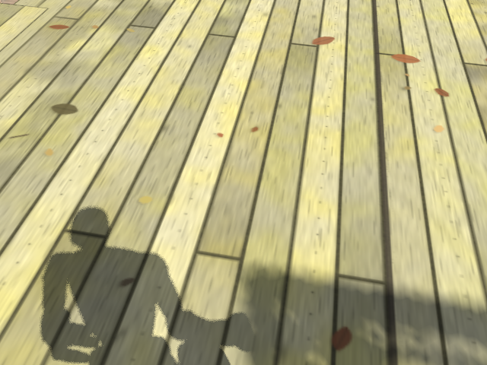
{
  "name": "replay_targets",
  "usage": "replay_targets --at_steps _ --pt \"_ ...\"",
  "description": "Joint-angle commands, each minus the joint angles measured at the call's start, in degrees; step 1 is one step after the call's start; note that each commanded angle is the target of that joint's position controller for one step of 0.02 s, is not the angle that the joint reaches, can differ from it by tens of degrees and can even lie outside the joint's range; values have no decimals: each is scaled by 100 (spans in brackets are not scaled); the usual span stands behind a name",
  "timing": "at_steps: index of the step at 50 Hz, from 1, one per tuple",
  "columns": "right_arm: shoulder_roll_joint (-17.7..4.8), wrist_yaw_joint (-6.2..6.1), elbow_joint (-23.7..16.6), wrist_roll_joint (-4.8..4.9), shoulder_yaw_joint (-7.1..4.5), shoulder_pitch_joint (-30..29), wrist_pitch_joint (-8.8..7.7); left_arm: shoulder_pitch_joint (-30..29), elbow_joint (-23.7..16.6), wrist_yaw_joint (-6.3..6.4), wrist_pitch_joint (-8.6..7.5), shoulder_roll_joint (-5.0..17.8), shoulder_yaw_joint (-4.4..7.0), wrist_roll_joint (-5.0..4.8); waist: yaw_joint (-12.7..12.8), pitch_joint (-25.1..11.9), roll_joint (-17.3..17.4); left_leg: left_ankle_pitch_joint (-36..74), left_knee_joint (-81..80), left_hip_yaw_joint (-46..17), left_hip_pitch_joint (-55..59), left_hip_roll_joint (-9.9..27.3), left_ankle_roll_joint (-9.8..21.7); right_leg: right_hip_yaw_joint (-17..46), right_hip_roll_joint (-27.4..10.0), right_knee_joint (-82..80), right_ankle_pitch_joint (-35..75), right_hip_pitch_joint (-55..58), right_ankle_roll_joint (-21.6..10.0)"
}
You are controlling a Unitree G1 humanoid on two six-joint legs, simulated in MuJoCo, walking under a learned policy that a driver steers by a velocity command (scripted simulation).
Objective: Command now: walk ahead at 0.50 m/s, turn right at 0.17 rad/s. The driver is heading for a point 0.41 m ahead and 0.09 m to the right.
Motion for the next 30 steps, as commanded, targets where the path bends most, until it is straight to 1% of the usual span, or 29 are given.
replay_targets --at_steps 1,2,3,4,5,6,7,8,9,10,11,12,13,14,15,16,17,18,19,20,21,22,23,24,25,26,28,29,30 --pt "354 -146 -782 1 282 -120 178 76 113 -70 -326 -266 -91 62 -418 785 135 -581 546 4 -1952 417 -95 2987 -1362 -3236 1084 599 -698" --pt "173 -107 -734 67 274 63 186 37 53 -104 -334 -207 -95 -32 -480 813 26 -650 -470 137 -1680 649 -248 2656 -1223 -3417 1245 472 -716" --pt "39 -68 -873 32 275 -305 210 76 99 -101 -359 -50 -72 -37 -471 913 66 -651 -1414 315 -1414 789 -314 2268 -949 -3577 1393 264 -643" --pt "-131 -40 -844 15 244 -455 159 66 -13 -99 -385 109 -70 -30 -376 779 -10 -56 -2166 594 -1004 835 -350 2152 -812 -3805 1984 249 -639" --pt "-248 -5 -914 48 215 -722 126 209 -29 -62 -408 444 7 -27 -269 759 -126 225 -2976 776 -712 881 -371 2147 -847 -4110 2507 293 -691" --pt "-286 36 -878 57 203 -907 97 279 -102 -52 -437 604 71 -57 -95 573 -132 630 -3883 854 -223 907 -421 1998 -825 -4257 2924 492 -638" --pt "-128 82 -923 111 251 -1161 56 460 -111 -36 -464 720 122 -32 83 419 -243 701 -4630 912 188 786 -444 1962 -831 -4417 3192 795 -576" --pt "-11 123 -983 201 266 -1478 84 888 -62 -30 -416 814 201 -57 348 414 -491 730 -5224 949 293 658 -558 1900 -877 -4483 3276 1254 -458" --pt "38 147 -958 259 269 -1626 97 1086 -61 -39 -371 668 179 -61 469 413 -663 595 -5670 989 235 531 -651 1975 -944 -4422 3363 1855 -420" --pt "82 179 -911 302 289 -1808 116 1273 -74 5 -334 580 157 -93 597 459 -687 572 -6065 1011 122 426 -713 2015 -1007 -4335 3636 2289 -373" --pt "15 144 -923 309 248 -1957 93 1301 -132 -27 -341 567 153 -122 650 454 -550 736 -6442 1023 184 328 -671 2065 -1101 -4226 3987 2619 -363" --pt "-85 79 -872 269 199 -1924 100 1299 -121 -15 -298 671 158 -158 648 280 -579 640 -6735 1171 418 200 -673 2039 -1103 -3922 4656 2906 -386" --pt "-138 35 -816 241 166 -1836 95 1344 -174 -14 -300 780 161 -181 600 107 -683 426 -7018 1177 834 17 -644 2031 -1091 -3579 5392 3066 -375" --pt "-289 -6 -781 236 97 -1543 74 1351 -221 6 -330 820 187 -142 434 -59 -776 157 -7256 1100 1386 -121 -604 2096 -1082 -3130 6044 3075 -296" --pt "-512 -51 -635 127 11 -1095 40 1179 -296 59 -311 913 218 -116 222 -202 -928 215 -7748 937 2087 -50 -554 2093 -1017 -2553 5948 2969 -108" --pt "-734 -140 -511 81 -58 -474 -62 927 -451 57 -307 962 238 -148 -148 -496 -826 547 -7973 632 2994 281 -410 2130 -920 -1824 5362 2558 8" --pt "-1124 -268 -537 -52 -126 189 -168 910 -735 25 -312 669 160 -128 -418 -1149 -300 254 -7874 -412 4061 1537 -52 2059 -841 -566 3737 1900 90" --pt "-1430 -289 -592 -242 -141 29 -150 1599 -906 83 -300 -9 -10 -368 86 -1584 976 2183 -7640 -2428 5682 3133 806 1330 -110 1016 -521 -170 374" --pt "-1153 -229 -493 -45 -189 229 -76 1688 -769 155 -253 579 70 -223 -45 -1783 688 2796 -7855 -3174 5287 3169 1306 1322 -209 1803 -620 -550 381" --pt "-604 -203 -439 107 -26 20 -99 1244 -756 159 -241 578 99 -130 65 -1034 2 3069 -7904 -2224 4502 2734 1148 1626 -367 1863 -96 -512 463" --pt "-419 -152 -346 136 30 -98 -84 982 -812 127 -205 476 61 -104 124 -618 -88 3655 -8009 -1492 4060 2446 959 1616 -456 1735 54 -542 553" --pt "-354 -153 -279 169 63 -157 -75 813 -854 91 -152 469 56 -70 195 -339 16 3738 -8157 -984 3766 2161 695 1610 -567 1435 120 -593 635" --pt "-326 -224 -179 203 97 -154 -92 741 -844 40 -57 460 48 15 245 -101 208 3970 -8345 -567 3407 1962 561 1564 -547 1152 152 -491 766" --pt "-422 -233 -124 193 98 -174 -98 800 -808 12 24 421 38 28 354 -45 357 4145 -8444 -335 3209 1841 498 1514 -485 968 249 -335 854" --pt "-526 -231 -55 194 84 -125 -112 846 -771 -7 85 374 21 41 408 -97 410 4374 -8489 -187 3063 1793 489 1463 -420 814 333 -153 904" --pt "-514 -231 -51 194 112 -250 -128 848 -727 -43 152 316 41 61 462 -138 502 4357 -8520 105 3011 1669 437 1265 -426 544 489 -76 968" --pt "-616 -203 40 194 104 -325 -119 717 -712 -79 217 155 -41 55 526 -104 611 4022 -8583 487 2645 1398 317 1042 -552 -352 982 389 959" --pt "-658 -182 91 217 96 -271 -113 530 -734 -84 234 92 -82 52 450 -32 686 3874 -8623 597 2482 1316 283 922 -596 -812 1237 644 915" --pt "-711 -150 169 226 81 -149 -107 349 -758 -81 249 88 -99 58 357 54 738 3713 -8633 633 2387 1303 285 827 -610 -1150 1445 833 856"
